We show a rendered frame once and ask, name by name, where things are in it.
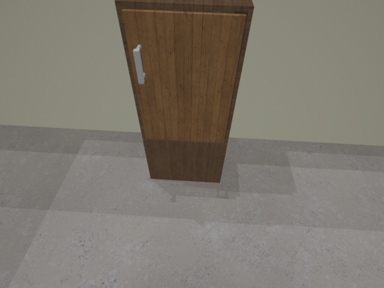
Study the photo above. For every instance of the handle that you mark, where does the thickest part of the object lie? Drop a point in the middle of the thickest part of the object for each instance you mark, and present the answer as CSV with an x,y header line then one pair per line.
x,y
138,64

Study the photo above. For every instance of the cupboard door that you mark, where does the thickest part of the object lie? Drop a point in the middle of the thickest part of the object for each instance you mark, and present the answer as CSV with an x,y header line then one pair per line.
x,y
190,61

